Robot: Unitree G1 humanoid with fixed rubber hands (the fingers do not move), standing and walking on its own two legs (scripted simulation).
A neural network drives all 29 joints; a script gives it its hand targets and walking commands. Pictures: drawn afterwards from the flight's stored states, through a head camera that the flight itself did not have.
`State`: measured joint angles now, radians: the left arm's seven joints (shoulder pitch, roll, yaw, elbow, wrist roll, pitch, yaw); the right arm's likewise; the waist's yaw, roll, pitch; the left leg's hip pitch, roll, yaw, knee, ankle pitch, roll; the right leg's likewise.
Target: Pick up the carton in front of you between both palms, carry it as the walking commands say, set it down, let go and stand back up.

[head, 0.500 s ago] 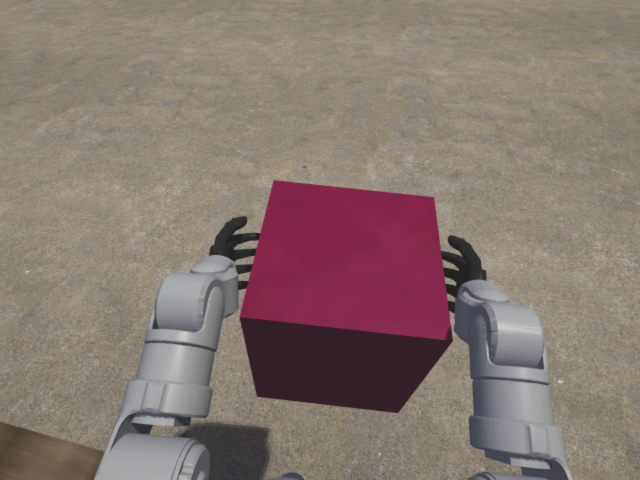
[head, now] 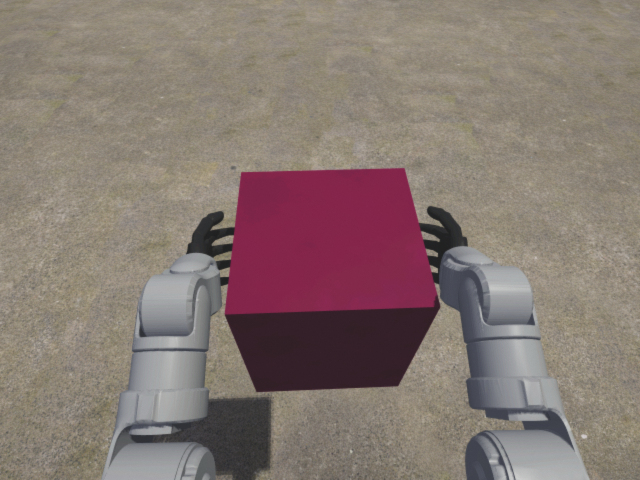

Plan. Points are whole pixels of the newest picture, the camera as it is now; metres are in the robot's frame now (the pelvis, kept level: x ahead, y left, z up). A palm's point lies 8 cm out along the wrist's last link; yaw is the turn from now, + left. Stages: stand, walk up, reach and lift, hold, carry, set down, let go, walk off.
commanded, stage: carry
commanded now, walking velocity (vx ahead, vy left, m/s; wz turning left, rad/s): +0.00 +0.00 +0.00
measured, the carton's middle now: (325, 287) +0.38 -0.01 +0.02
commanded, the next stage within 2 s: none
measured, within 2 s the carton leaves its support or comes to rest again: neither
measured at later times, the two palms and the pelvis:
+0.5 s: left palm (219, 136) +0.61 +0.16 +0.11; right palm (407, 144) +0.59 -0.14 +0.11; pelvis +0.25 +0.02 +0.01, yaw -2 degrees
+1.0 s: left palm (239, 90) +0.78 +0.15 +0.10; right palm (395, 91) +0.79 -0.15 +0.09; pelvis +0.51 -0.01 +0.01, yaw +0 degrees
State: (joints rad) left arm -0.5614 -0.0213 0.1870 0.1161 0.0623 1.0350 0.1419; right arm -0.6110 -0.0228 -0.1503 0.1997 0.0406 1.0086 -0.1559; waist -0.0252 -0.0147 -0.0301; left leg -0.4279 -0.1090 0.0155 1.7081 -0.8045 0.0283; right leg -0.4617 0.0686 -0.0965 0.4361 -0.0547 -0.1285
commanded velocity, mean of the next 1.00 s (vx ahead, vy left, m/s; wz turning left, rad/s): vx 0.41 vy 0.00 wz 0.00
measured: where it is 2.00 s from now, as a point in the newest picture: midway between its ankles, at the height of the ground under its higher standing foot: (313, 244)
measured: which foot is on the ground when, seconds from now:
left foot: up 0.00-0.30, down 0.32-0.70, up 0.72-1.00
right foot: down 0.00-0.34, up 0.36-0.68, down 0.70-1.00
